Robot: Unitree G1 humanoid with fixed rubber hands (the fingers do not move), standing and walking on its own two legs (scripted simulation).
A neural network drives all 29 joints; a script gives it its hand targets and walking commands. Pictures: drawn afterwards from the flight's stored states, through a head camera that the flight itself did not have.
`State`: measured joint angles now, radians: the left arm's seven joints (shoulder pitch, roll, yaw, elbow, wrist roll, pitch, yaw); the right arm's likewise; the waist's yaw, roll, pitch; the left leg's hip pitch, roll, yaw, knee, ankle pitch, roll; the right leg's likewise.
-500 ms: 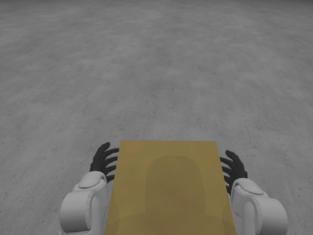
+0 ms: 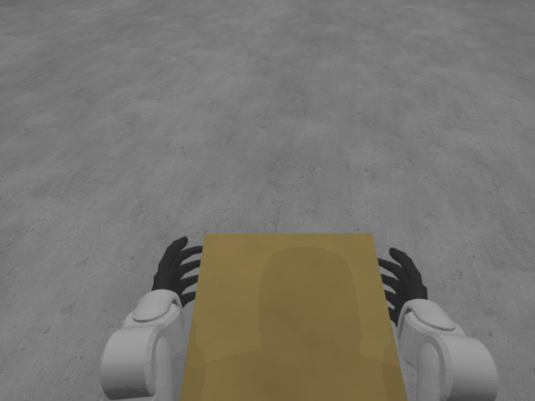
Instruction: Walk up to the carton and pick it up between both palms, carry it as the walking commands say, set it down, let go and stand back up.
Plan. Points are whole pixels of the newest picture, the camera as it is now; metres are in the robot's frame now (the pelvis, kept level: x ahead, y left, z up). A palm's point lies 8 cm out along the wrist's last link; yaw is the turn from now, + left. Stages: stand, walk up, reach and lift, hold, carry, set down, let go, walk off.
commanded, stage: carry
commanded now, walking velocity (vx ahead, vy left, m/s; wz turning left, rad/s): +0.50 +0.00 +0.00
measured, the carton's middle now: (287, 333) +0.23 +0.00 +0.02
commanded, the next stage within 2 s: none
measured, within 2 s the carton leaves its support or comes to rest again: neither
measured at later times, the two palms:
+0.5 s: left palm (222, 153) +0.56 +0.13 +0.10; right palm (377, 166) +0.54 -0.18 +0.09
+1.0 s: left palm (241, 129) +0.65 +0.10 +0.10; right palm (383, 154) +0.58 -0.20 +0.09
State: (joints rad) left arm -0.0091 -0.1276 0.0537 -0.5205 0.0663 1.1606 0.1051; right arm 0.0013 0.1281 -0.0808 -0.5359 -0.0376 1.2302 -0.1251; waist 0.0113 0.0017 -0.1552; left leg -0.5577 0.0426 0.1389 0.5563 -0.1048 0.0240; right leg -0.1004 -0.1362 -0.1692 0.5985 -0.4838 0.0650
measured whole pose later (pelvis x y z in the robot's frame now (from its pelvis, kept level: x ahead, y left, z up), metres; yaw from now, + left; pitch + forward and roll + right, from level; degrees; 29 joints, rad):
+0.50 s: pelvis +0.30 -0.01 +0.01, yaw -2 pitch +7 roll +0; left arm -0.01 -0.13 0.06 -0.53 0.07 1.16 0.10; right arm 0.01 0.13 -0.08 -0.55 -0.03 1.22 -0.13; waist 0.01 0.02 -0.08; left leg -0.52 0.03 0.12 1.07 -0.60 -0.01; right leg -0.43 -0.03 -0.11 0.57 -0.25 -0.04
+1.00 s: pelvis +0.38 +0.00 +0.01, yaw -11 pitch +5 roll +0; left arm -0.01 -0.13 0.05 -0.56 0.07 1.16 0.11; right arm 0.01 0.13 -0.08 -0.55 -0.03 1.19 -0.12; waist 0.01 0.02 -0.05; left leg -0.45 0.07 0.22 0.63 -0.27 0.06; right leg -0.37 -0.05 -0.08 0.63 -0.34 0.02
